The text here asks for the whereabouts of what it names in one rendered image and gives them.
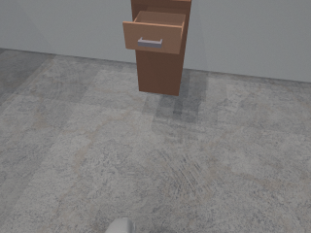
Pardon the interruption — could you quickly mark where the handle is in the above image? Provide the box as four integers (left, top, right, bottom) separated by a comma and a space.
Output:
137, 37, 163, 49

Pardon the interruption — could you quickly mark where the cabinet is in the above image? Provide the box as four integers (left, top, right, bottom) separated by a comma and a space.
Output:
130, 0, 192, 96

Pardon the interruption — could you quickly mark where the robot left thigh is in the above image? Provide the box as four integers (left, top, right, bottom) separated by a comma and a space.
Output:
105, 217, 136, 233

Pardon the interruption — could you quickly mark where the drawer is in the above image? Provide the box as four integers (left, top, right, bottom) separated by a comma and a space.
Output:
122, 11, 186, 54

